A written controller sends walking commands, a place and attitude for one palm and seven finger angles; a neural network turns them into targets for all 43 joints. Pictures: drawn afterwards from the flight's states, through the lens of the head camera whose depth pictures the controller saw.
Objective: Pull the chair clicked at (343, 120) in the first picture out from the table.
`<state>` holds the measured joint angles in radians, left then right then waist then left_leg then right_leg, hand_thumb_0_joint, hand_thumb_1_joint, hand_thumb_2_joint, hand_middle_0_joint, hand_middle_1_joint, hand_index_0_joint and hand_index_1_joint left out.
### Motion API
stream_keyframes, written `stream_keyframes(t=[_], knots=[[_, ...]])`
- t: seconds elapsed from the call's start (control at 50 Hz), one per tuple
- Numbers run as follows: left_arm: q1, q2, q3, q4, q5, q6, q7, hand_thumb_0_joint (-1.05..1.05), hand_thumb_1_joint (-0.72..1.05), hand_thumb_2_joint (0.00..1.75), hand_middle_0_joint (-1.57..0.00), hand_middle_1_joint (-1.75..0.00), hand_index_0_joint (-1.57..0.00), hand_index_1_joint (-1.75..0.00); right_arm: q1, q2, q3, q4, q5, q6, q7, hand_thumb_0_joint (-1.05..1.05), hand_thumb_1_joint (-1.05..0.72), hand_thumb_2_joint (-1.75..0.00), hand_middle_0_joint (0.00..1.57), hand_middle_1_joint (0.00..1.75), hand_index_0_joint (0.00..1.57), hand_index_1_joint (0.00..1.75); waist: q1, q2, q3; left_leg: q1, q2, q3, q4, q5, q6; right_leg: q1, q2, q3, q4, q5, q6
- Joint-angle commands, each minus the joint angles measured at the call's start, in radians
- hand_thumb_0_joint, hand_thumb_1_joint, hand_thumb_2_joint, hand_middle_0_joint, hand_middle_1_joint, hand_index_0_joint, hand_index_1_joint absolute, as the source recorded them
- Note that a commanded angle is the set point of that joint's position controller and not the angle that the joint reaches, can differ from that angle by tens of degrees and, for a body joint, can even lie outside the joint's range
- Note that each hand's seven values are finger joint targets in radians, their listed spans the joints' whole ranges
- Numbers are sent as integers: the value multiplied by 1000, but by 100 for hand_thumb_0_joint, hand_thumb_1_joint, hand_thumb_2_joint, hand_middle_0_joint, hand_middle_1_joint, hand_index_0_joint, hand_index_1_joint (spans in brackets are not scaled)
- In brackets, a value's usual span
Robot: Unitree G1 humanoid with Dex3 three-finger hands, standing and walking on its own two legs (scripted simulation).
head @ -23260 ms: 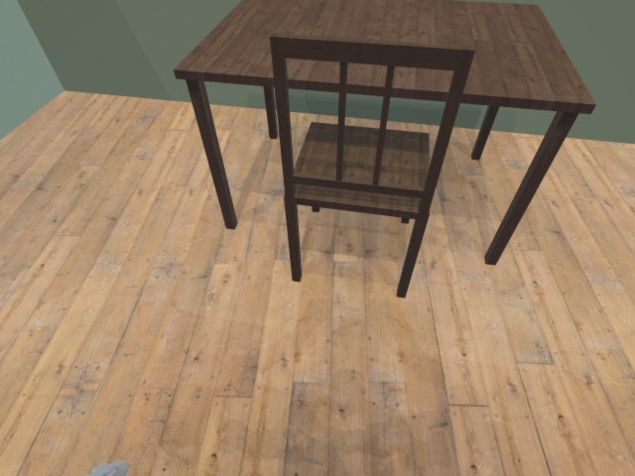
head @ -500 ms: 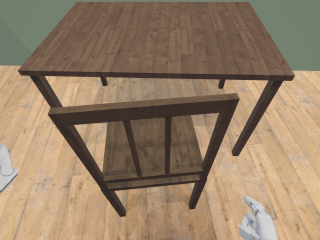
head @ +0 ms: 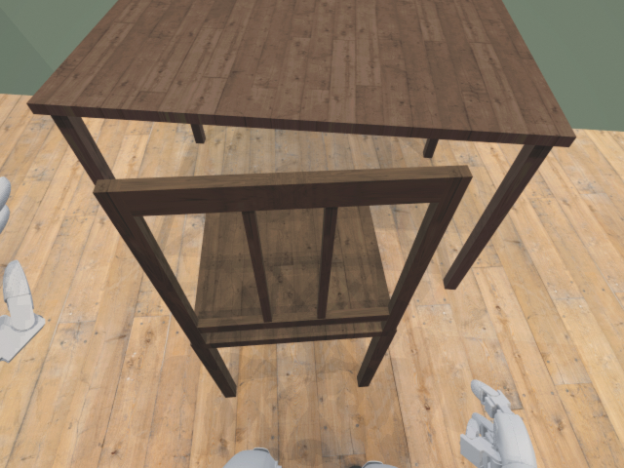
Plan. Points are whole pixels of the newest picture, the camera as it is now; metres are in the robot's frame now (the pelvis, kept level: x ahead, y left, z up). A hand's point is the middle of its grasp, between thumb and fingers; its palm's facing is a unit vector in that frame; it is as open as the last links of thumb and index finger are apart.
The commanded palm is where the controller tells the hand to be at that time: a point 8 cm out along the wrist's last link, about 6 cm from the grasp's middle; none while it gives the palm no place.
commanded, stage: step back with the hand held close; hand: left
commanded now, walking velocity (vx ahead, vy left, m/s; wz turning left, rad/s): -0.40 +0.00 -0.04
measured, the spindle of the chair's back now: (260, 274) +0.40 +0.11 -0.06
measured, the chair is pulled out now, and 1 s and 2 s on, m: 0.18 0.18 0.18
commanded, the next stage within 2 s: stop stepping back and stand still in 0.38 s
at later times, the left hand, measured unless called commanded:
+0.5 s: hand out of the picture +0.11 +0.27 +0.17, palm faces +0.34 -0.79 -0.51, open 7.4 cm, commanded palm +0.05 +0.31 +0.19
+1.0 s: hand out of the picture +0.02 +0.27 +0.18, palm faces +0.40 -0.80 -0.45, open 7.4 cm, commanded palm -0.02 +0.31 +0.19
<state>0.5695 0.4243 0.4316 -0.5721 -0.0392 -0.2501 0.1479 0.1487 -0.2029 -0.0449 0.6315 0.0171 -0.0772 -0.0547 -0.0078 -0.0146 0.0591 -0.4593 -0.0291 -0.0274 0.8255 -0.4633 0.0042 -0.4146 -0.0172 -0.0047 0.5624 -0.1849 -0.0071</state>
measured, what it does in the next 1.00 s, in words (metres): walks backwards: left foot, then right foot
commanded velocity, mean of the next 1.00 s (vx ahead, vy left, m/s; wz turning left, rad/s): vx -0.09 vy -0.01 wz -0.02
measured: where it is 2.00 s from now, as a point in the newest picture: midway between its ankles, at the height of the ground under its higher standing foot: outside the picture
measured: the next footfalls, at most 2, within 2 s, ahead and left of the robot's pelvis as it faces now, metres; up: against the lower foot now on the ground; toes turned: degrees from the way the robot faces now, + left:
left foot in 0.06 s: -0.03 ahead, +0.11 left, +0.00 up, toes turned -1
right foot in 0.22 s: +0.04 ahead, -0.13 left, +0.00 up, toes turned -1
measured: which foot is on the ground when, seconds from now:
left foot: up 0.00-0.04, down 0.06-1.00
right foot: down 0.00-0.06, up 0.08-0.20, down 0.22-0.40, up 0.42-0.60, down 0.62-1.00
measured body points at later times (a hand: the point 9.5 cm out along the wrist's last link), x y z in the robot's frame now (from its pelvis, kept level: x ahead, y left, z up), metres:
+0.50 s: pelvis -0.10 +0.01 +0.00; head -0.05 +0.04 +0.44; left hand +0.09 +0.31 +0.20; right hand +0.07 -0.22 -0.08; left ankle -0.05 +0.14 -0.73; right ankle -0.05 -0.12 -0.69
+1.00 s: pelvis -0.17 +0.02 +0.00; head -0.21 +0.03 +0.45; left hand +0.00 +0.31 +0.20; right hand -0.06 -0.23 -0.08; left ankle -0.11 +0.12 -0.71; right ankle -0.14 -0.10 -0.73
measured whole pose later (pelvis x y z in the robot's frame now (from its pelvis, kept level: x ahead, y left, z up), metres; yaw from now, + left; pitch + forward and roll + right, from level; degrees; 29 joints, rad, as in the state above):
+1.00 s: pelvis -0.17 +0.02 +0.00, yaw -2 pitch -3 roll -2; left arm 0.55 0.43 0.40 -0.48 -0.02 -0.18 0.13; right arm 0.31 -0.22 -0.01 0.67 0.02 -0.12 -0.04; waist -0.01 0.01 -0.03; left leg -0.39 0.01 0.00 0.78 -0.39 0.02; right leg -0.24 0.03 -0.04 0.52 -0.22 -0.03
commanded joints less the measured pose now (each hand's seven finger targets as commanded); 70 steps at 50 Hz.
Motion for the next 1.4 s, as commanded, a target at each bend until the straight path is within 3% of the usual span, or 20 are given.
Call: stream_keyframes(t=[0.0, 0.04, 0.12, 0.16, 0.24, 0.34, 0.4, 0.5, 0.56, 0.64, 0.78, 0.86, 0.92, 0.96, 1.02, 1.06, 1.18, 1.26, 1.36, 1.38], knots=[[39, 210, 193, -220, -15, -65, 37, 0, 90, 90, -20, -30, -20, -30, -67, -113, -34, -147, -5, -36, -30, 0, -90, -90, 20, 30, 20, 30, -2, 58, -199, 147, 155, -119, -440, 312, 60, 132, -112, 82, 30, 259, -16], [37, 203, 187, -255, -30, -80, 33, 0, 90, 90, -20, -30, -20, -30, -52, -114, -47, -150, -14, -66, -29, 0, -90, -90, 20, 30, 20, 30, 5, 265, -221, 159, 363, -254, -475, 590, 168, 16, 24, 49, 327, -275, 45], [-22, 218, 213, -249, -18, -77, 19, 0, 90, 90, -20, -30, -20, -30, -47, -106, -49, -104, -30, -124, -10, 0, -90, -90, 20, 30, 20, 30, 29, 266, -220, 230, 327, -133, -320, 871, 122, 67, -21, 50, 119, -188, 13], [-4, 192, 176, -213, -16, -72, 0, 0, 90, 90, -20, -30, -20, -30, -47, -122, -45, -111, -25, -132, -3, 0, -90, -90, 20, 30, 20, 30, 31, 153, -195, 161, 267, -105, -243, 616, 64, 204, -38, 23, -94, 90, -4], [-8, 195, 153, -129, -16, -47, 3, 0, 90, 90, -20, -30, -20, -30, -17, -103, -70, -99, -15, -107, -3, 0, -90, -90, 20, 30, 20, 30, 13, -201, -204, 17, 21, -28, 258, -73, -25, 141, -376, 384, -298, 246, -218], [42, 185, 169, -188, -9, -66, 20, 0, 90, 90, -20, -30, -20, -30, -53, -79, -10, -130, -11, -65, -25, 0, -90, -90, 20, 30, 20, 30, -15, -71, -214, 167, 54, 25, -380, 159, 1, 177, -193, 107, -59, 346, -65], [3, 239, 199, -302, -26, -114, 22, 0, 90, 90, -20, -30, -20, -30, -28, -121, -45, -131, -30, -115, -26, 0, -90, -90, 20, 30, 20, 30, 1, 273, -196, 174, 415, -275, -523, 542, 183, -54, 57, 42, 430, -361, 31], [37, 199, 195, -241, -27, -56, 11, 0, 90, 90, -20, -30, -20, -30, -5, -126, -55, -118, -17, -145, 21, 0, -90, -90, 20, 30, 20, 30, 16, 302, -201, 204, 309, -85, -400, 494, 105, 33, -7, 35, 198, -259, 20], [48, 194, 165, -186, -18, -15, 1, 0, 90, 90, -20, -30, -20, -30, 8, -148, -35, -154, 0, -119, 19, 0, -90, -90, 20, 30, 20, 30, 1, 180, -130, 15, 225, -58, -358, -105, 52, 251, 0, -20, -99, -105, 18], [-73, 194, 129, -97, -24, 29, 7, 0, 90, 90, -20, -30, -20, -30, 40, -135, -36, -120, 7, -101, -1, 0, -90, -90, 20, 30, 20, 30, -26, -249, -108, 174, 50, 29, 126, -11, -4, -88, -266, 300, -379, -510, -131], [-94, 220, 132, -207, 18, 8, 19, 0, 90, 90, -20, -30, -20, -30, -36, -129, 0, -156, -5, -108, -18, 0, -90, -90, 20, 30, 20, 30, -1, 392, -51, -89, 262, -304, -730, -418, 108, 173, 66, -31, 273, -275, 19], [-35, 185, 103, -90, 19, 25, 7, 0, 90, 90, -20, -30, -20, -30, -2, -127, 3, -134, 0, -109, 3, 0, -90, -90, 20, 30, 20, 30, 22, 130, -22, -125, 171, -116, -507, -230, 61, 341, 35, -29, -94, -214, -6], [-91, 188, 87, -59, 5, 20, -9, 0, 90, 90, -20, -30, -20, -30, 18, -134, -11, -127, -5, -103, 6, 0, -90, -90, 20, 30, 20, 30, 0, -139, -46, 31, 11, 33, 30, 13, 12, 104, -225, 347, -407, -382, -144], [-113, 166, 71, -31, -5, 34, -2, 0, 90, 90, -20, -30, -20, -30, 64, -128, -20, -96, 3, -92, 1, 0, -90, -90, 20, 30, 20, 30, -26, -197, -43, 162, 43, 16, 94, 55, 18, -73, -262, 329, -409, -508, -163], [-160, 164, 63, -55, 8, 33, 13, 0, 90, 90, -20, -30, -20, -30, 8, -129, 3, -116, -6, -89, -24, 0, -90, -90, 20, 30, 20, 30, -35, 36, 10, 258, 80, -5, -324, -15, 52, -108, -139, 149, -216, -477, -86], [-183, 177, 74, -142, 12, 19, 19, 0, 90, 90, -20, -30, -20, -30, 12, -150, 8, -140, -2, -103, -25, 0, -90, -90, 20, 30, 20, 30, -16, 289, -56, 242, 235, -269, -579, -114, 132, -12, 47, -9, 126, -266, -9], [-84, 163, 66, -77, 21, 51, 0, 0, 90, 90, -20, -30, -20, -30, -17, -122, 15, -133, -2, -112, 2, 0, -90, -90, 20, 30, 20, 30, 20, 85, -11, -58, 184, -127, -530, -215, 78, 328, 43, -21, -110, -192, -9], [-138, 173, 67, -111, 4, 48, -2, 0, 90, 90, -20, -30, -20, -30, 5, -118, -3, -132, -8, -102, 0, 0, -90, -90, 20, 30, 20, 30, -6, -95, -21, 98, 45, 17, -105, 34, 21, 74, -177, 359, -370, -488, -152], [-134, 167, 79, -97, -7, 40, 19, 0, 90, 90, -20, -30, -20, -30, -14, -124, 14, -136, -5, -103, -20, 0, -90, -90, 20, 30, 20, 30, -10, 110, -38, 253, 131, -102, -455, 39, 58, 55, -49, 123, -176, -270, -53], [-140, -148, -318, 679, 100, 192, -113, 0, 90, 90, -20, -30, -20, -30, 93, -218, -30, 126, -40, -94, 65, 0, -90, -90, 20, 30, 20, 30, -90, 204, 22, 117, 215, -290, -388, 218, 117, -104, -22, -2, 170, -125, -18]])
